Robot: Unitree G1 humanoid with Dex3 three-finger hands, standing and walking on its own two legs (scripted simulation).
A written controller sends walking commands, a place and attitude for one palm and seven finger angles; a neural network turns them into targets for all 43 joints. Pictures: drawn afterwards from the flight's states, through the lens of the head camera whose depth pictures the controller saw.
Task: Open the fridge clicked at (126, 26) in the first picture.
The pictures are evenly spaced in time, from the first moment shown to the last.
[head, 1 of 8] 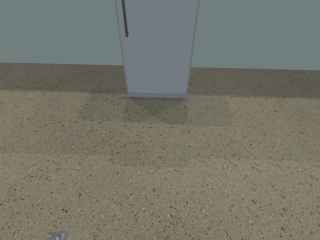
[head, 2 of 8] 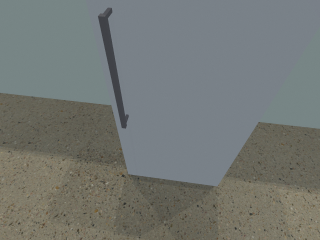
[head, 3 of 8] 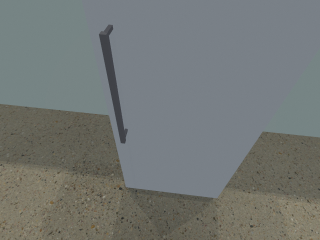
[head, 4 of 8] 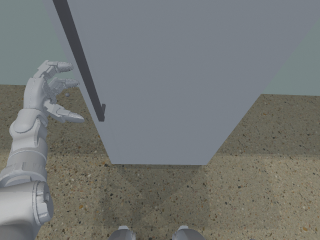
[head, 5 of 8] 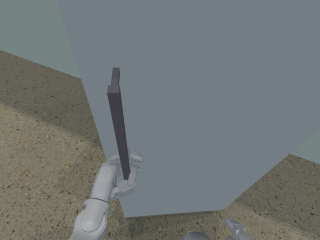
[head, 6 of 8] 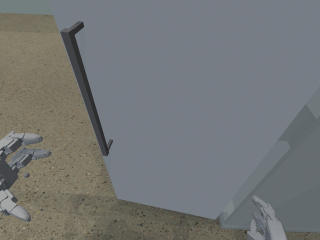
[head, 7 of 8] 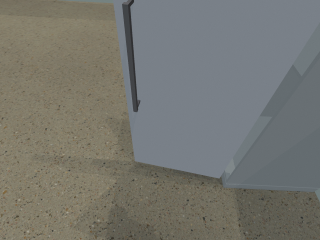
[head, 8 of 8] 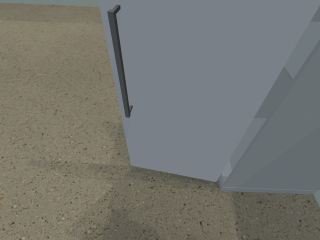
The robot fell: no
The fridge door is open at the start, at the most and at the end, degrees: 0 86 80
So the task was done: yes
